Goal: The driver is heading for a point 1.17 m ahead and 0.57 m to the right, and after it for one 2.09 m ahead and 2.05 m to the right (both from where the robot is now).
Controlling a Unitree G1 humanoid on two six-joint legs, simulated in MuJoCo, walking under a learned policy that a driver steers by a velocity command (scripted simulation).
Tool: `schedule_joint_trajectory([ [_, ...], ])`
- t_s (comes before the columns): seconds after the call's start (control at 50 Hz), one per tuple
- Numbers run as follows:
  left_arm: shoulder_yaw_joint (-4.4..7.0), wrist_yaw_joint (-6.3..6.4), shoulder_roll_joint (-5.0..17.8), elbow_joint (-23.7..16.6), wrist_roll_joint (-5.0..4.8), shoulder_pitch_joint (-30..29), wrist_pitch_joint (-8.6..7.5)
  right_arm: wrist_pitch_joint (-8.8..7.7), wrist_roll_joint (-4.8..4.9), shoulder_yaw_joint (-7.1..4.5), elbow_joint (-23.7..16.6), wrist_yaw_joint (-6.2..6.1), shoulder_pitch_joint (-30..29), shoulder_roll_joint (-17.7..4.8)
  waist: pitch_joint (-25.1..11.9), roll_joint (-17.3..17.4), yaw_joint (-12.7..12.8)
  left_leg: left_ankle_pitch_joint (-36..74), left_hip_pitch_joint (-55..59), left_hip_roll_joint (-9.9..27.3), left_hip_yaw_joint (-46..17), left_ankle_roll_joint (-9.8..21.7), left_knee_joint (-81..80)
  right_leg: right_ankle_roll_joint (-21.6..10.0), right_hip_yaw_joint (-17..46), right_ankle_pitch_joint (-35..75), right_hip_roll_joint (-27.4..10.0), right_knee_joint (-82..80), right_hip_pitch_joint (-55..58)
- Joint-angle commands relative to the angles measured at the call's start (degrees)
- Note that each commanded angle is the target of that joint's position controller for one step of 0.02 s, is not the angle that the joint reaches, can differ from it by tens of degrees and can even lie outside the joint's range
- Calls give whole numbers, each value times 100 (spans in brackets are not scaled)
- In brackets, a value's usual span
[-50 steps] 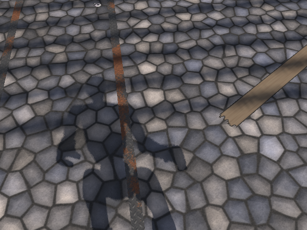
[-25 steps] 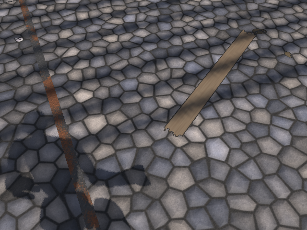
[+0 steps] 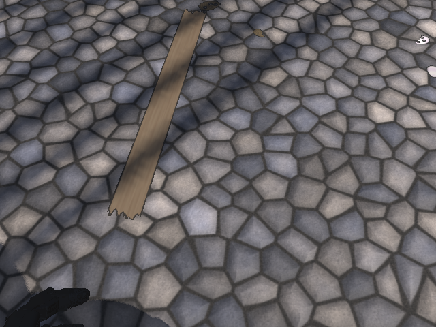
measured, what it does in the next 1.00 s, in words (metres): walks ahead, turning right: left foot, then right foot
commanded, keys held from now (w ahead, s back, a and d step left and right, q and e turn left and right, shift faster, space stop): w+e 1.00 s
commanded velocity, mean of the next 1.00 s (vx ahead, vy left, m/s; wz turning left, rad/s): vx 0.49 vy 0.00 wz -0.60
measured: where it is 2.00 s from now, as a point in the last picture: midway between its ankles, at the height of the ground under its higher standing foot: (340, 161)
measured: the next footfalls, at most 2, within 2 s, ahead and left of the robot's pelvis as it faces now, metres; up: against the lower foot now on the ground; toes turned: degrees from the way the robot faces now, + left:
left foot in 0.44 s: +0.46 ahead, +0.08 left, +0.00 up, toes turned -19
right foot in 0.98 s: +0.60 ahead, -0.27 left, +0.00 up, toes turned -36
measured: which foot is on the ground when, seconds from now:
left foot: up 0.00-0.42, down 0.44-0.96, up 0.98-1.00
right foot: down 0.00-0.44, up 0.46-0.96, down 0.98-1.00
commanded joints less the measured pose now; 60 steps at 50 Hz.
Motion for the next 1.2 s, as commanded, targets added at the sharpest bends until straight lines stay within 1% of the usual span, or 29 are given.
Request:
schedule_joint_trajectory([
  [0.02, 380, 61, 1139, 58, 70, 2046, -150, -445, 203, -78, -1033, 80, -659, -879, -2251, -646, 1187, 153, -4433, -450, -1233, 226, 3270, -1515, 4492, -1362, -1973, -2174, 5456],
  [0.04, 335, 68, 1020, 108, 49, 1777, -194, -506, 190, -18, -1113, 62, -845, -782, -1525, -406, 979, 621, -4401, -223, -1131, 315, 2834, -1341, 3754, -926, -1732, -2187, 4565],
  [0.06, 274, 84, 862, 56, 64, 1337, -205, -520, 41, -18, -1058, 20, -873, -747, -1104, -48, 702, 922, -4074, -29, -1114, 308, 2363, -1189, 3184, -316, -1488, -2189, 3674],
  [0.1, 202, 116, 715, -61, 192, 854, -214, -402, -55, -69, -978, 34, -663, -800, -822, -231, 302, 1229, -3397, 119, -1148, 263, 1917, -1159, 2647, 482, -1210, -2446, 2620],
  [0.14, 198, 161, 706, 37, 139, 814, -257, -289, -119, -39, -926, 44, -593, -665, -671, -196, 201, 1333, -3245, 105, -1023, 102, 1513, -1233, 2351, 948, -1137, -2605, 2110],
  [0.2, 218, 267, 806, 219, 113, 982, -255, -231, -174, 43, -1097, 41, -1171, -458, -353, -171, 332, 2235, -3334, -33, -907, -111, 485, -1124, 1914, 1076, -878, -2689, 1652],
  [0.28, 251, 330, 904, 431, 42, 1346, -197, -306, -99, 130, -1302, 132, -2143, -282, -240, -284, 721, 3558, -2687, -461, -812, -118, -1248, -781, 1741, 461, -608, -2542, 1434],
  [0.34, 256, 345, 886, 587, -12, 1601, -156, -363, -16, 61, -1395, 198, -2385, -469, -253, -385, 780, 3500, -2515, -564, -1016, -18, -1793, -697, 2212, 154, -801, -2182, 1882],
  [0.4, 266, 362, 855, 640, 12, 1587, -85, -406, 8, -55, -1367, 213, -2115, -649, -330, -629, 587, 2685, -2151, -608, -1059, 209, -2008, -547, 2674, 349, -960, -1642, 2354],
  [0.44, 157, 333, 530, 590, 53, 1517, -67, -452, -62, -204, -1201, 149, -1131, -872, -936, -543, 68, 2568, -557, -363, -1099, 576, -2238, -249, 2424, 762, -521, -476, 2114],
  [0.46, 25, 326, 169, 467, 179, 1634, -78, -439, -126, -284, -1157, 92, -238, -1192, -1856, 221, -216, 2320, 990, 682, -2140, 920, -2119, -4, 1888, -403, -102, 1218, 1343],
  [0.48, -35, 329, 29, 320, -59, 2377, -130, -358, -165, -364, -931, 154, 64, -1487, -2371, 2232, 178, 669, 2392, 1783, -4949, 1768, -2870, 329, 1314, -2624, 479, 2935, -647],
  [0.5, 80, 358, 653, 490, -115, 2215, -112, -327, -49, -242, -1066, 177, -126, -885, -1823, 1371, 36, -474, 2032, 1728, -5066, 1605, -3146, 435, 1449, -2289, 6, 3591, -1238],
  [0.52, 162, 353, 905, 414, -67, 1576, -78, -285, -32, -165, -1094, 139, -350, -603, -1134, 832, -100, -195, 1356, 1492, -4066, 1367, -3197, 484, 1253, -1738, -174, 3680, -1350],
  [0.54, 161, 362, 829, 356, -1, 1294, -52, -254, -89, -123, -1109, 128, -606, -529, -770, 440, 0, 625, 693, 1251, -3355, 1268, -3270, 523, 1091, -1351, -359, 3559, -1150],
  [0.56, 174, 341, 742, 287, 48, 1106, -53, -239, -114, -95, -1048, 114, -740, -429, -475, 429, 84, 1256, 228, 1038, -2832, 1266, -3390, 537, 1081, -1104, -512, 3294, -1054],
  [0.6, 156, 289, 513, 285, -11, 1193, 2, -282, -127, -78, -965, 85, -816, -348, -379, 728, 241, 1786, -226, 802, -2092, 1229, -3673, 538, 953, -880, -700, 3009, -678],
  [0.7, 74, 245, 224, 133, 49, 764, 61, -323, -81, -183, -673, 69, -701, -604, -212, 486, 227, 2836, -134, 904, -1125, 1415, -3989, 651, 842, -198, -828, 2085, -1072],
  [0.78, 10, 96, 115, 45, 45, 162, -30, -242, -51, -210, -522, 37, -665, -760, -70, 406, 22, 3285, -11, 731, -263, 1224, -3995, 583, 490, 899, -756, 761, -770],
  [0.86, -13, -45, 101, -188, 18, -437, -48, -130, 55, -268, -322, 30, -367, -967, 131, 385, -130, 3602, 453, 903, 118, 1100, -3884, 372, 148, 806, -639, -43, -600],
  [0.92, 117, -83, 360, -251, 57, -230, -8, -19, 149, -344, -290, -3, -394, -1210, -159, 590, 184, 5953, 851, 970, 426, 942, -3006, 32, -243, -25, -219, -277, 91],
  [0.96, 399, -13, 819, 97, 44, 1208, 45, 57, 197, -332, -334, -46, -503, -1207, -960, 516, 1030, 6785, 335, 741, 712, 709, -1041, -355, -407, 141, 251, -734, 2117],
  [0.98, 579, 105, 1248, 320, 8, 2143, 115, 28, 43, -207, -437, -62, -380, -909, -1472, -68, 1381, 4795, -1131, 509, 681, 463, 707, -671, 664, 160, -328, -790, 3916],
  [1.0, 613, 136, 1868, 218, -25, 1810, 44, -116, -168, 58, -810, 11, 106, -89, -1964, -1527, 545, -427, -3598, -695, 74, 139, 2638, -1733, 4060, -943, -1780, -1382, 5465],
  [1.02, 479, 97, 1367, 64, 12, 1968, -65, -320, 43, -10, -887, 80, -518, -632, -2517, -864, 1053, -437, -4194, -691, -1118, 201, 3174, -1867, 5055, -1688, -2058, -2164, 5608],
  [1.04, 377, 78, 1051, 165, 53, 1778, -157, -421, 225, -72, -1051, 115, -1014, -866, -1637, -577, 1069, 179, -4573, -436, -1105, 305, 2982, -1572, 4207, -1251, -1897, -2280, 5008],
  [1.08, 271, 93, 754, 122, 58, 1090, -201, -481, -9, -62, -958, 52, -1039, -791, -866, -11, 565, 942, -3923, -39, -1085, 292, 1986, -1225, 2999, 27, -1400, -2291, 3432],
  [1.12, 198, 142, 597, 53, 161, 766, -216, -362, -82, -90, -876, 73, -821, -790, -737, -185, 270, 1263, -3357, 90, -1075, 175, 1592, -1198, 2535, 860, -1204, -2511, 2681],
  [1.2, 186, 269, 682, 368, 144, 1009, -269, -209, -127, 31, -914, 89, -1135, -416, -464, -159, 351, 2156, -3278, 58, -808, -121, 501, -1120, 1692, 1766, -963, -2708, 2035],
])
Velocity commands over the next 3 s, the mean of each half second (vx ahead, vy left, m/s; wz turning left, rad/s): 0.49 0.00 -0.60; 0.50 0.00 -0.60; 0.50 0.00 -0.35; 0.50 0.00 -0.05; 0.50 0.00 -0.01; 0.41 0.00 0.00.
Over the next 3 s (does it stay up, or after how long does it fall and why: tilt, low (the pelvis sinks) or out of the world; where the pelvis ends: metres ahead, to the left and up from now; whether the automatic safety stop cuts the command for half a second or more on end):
stays up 1.36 -0.86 0.03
